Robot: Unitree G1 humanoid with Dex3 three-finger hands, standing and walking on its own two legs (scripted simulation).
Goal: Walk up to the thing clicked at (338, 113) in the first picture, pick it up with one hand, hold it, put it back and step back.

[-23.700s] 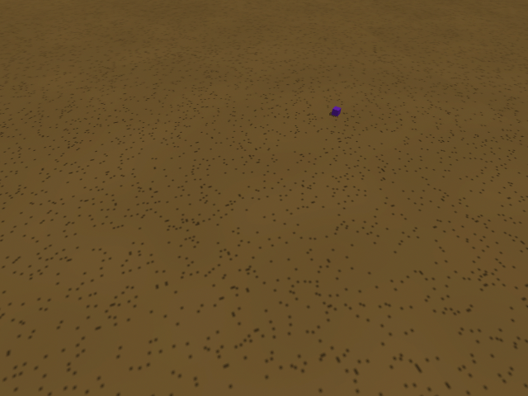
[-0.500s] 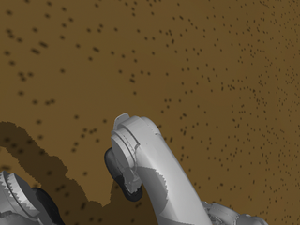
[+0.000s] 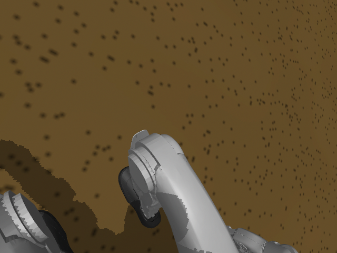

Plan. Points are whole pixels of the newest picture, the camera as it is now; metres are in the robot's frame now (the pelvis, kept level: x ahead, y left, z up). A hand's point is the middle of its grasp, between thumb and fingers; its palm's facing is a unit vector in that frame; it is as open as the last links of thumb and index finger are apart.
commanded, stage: close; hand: left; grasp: from above
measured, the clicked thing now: out of the picture +0.43 +0.34 -0.29
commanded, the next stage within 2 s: none
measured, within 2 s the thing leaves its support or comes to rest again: neither
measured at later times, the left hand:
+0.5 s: hand out of the picture +0.43 +0.32 -0.26, palm faces +0.06 -0.48 -0.87, open 11.8 cm
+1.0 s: hand out of the picture +0.42 +0.33 -0.26, palm faces +0.05 -0.49 -0.87, open 10.7 cm
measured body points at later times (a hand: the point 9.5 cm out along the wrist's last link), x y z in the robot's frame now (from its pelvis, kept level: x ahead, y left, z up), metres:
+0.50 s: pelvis +0.00 +0.00 +0.00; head +0.30 +0.12 +0.31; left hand +0.43 +0.34 -0.21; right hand +0.02 -0.25 -0.04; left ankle +0.07 +0.14 -0.28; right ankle +0.11 -0.10 -0.28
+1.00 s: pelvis +0.00 +0.00 +0.00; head +0.30 +0.12 +0.31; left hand +0.42 +0.35 -0.21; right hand +0.02 -0.25 -0.04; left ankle +0.07 +0.14 -0.28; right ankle +0.11 -0.10 -0.28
